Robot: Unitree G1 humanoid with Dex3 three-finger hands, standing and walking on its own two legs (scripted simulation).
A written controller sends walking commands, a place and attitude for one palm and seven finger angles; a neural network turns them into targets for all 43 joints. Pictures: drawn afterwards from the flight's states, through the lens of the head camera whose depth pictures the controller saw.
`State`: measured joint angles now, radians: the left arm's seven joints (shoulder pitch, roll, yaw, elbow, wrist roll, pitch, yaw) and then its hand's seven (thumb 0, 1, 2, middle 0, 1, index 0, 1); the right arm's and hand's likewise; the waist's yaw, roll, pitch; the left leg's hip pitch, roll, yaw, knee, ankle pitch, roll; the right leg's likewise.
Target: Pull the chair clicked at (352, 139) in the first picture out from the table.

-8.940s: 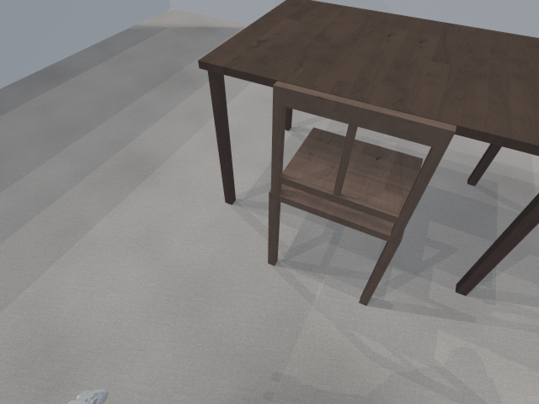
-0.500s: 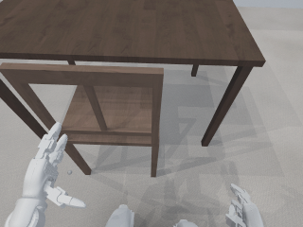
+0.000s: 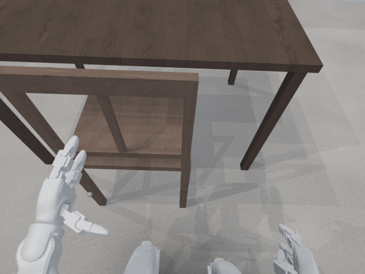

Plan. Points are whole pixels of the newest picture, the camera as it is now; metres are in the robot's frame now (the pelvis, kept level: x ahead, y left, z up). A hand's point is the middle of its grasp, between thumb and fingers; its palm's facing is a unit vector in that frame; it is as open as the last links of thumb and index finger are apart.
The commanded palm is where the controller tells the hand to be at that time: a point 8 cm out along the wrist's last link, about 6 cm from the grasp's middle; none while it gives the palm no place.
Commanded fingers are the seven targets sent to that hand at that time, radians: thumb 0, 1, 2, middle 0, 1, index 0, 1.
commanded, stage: aim the fingers beside a spindle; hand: left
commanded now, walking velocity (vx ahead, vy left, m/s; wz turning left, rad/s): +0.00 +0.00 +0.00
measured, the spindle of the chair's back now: (113, 126) +0.48 +0.20 -0.01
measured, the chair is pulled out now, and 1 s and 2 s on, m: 0.00 0.00 0.00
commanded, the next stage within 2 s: push the fingers through the gap in 1.52 s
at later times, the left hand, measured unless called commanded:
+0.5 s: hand (101, 184) +0.30 +0.19 +0.02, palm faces -0.01 -1.00 -0.03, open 16.9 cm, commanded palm +0.28 +0.24 +0.02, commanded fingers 0.00 -0.50 0.30 -0.06 -0.08 -0.06 -0.08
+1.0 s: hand (111, 174) +0.33 +0.18 +0.00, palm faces +0.00 -1.00 -0.04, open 16.9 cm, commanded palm +0.31 +0.23 +0.00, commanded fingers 0.00 -0.50 0.30 -0.06 -0.08 -0.06 -0.08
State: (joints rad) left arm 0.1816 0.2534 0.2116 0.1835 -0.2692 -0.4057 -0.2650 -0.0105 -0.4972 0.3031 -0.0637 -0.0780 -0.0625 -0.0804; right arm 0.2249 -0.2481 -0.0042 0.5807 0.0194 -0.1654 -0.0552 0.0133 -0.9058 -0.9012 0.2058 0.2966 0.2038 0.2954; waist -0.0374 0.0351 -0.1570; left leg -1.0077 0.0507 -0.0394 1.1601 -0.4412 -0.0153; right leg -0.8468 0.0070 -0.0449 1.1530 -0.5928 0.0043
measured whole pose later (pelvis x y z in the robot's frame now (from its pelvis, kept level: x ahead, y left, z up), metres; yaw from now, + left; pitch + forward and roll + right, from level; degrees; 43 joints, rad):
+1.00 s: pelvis -0.01 +0.00 -0.03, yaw -1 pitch +21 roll -2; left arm -0.08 0.24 0.20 0.38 -0.20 -0.44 -0.17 -0.01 -0.50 0.30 -0.06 -0.08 -0.06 -0.08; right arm 0.21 -0.24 0.00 0.58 0.00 -0.05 -0.02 0.01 -0.91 -0.90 0.21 0.30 0.20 0.30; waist -0.05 0.03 -0.18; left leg -1.17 0.06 -0.03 1.27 -0.47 -0.02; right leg -1.02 0.01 -0.03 1.28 -0.63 0.00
